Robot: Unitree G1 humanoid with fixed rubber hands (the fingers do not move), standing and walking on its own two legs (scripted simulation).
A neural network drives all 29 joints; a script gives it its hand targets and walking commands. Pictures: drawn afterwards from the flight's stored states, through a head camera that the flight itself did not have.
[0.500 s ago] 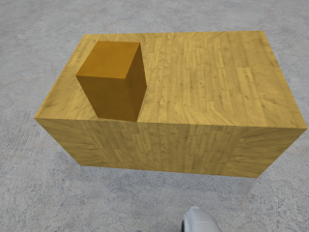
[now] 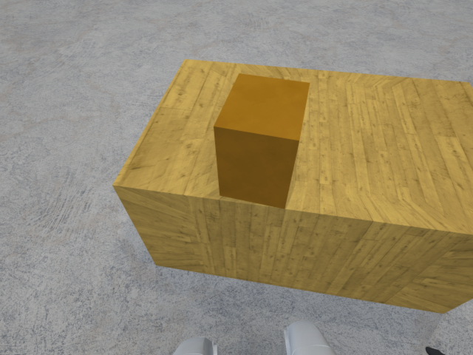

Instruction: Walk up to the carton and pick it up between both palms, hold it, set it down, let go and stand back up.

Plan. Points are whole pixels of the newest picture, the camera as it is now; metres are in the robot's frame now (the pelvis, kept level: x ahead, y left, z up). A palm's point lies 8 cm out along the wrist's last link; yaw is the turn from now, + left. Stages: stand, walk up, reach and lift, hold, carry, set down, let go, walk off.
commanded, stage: walk up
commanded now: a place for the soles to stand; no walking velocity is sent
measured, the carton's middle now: (262, 142) +0.61 -0.05 -0.04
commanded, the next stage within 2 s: none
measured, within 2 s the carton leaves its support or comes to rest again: neither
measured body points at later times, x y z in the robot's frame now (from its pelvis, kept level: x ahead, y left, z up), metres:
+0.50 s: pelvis +0.05 +0.02 +0.01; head +0.12 +0.04 +0.45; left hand +0.23 +0.29 -0.13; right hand +0.04 -0.31 -0.08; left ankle +0.03 +0.10 -0.68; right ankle +0.07 -0.11 -0.68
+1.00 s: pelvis +0.03 -0.03 +0.02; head +0.10 -0.01 +0.46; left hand +0.21 +0.26 -0.12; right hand +0.07 -0.35 -0.08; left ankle +0.14 +0.13 -0.68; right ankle +0.03 -0.15 -0.62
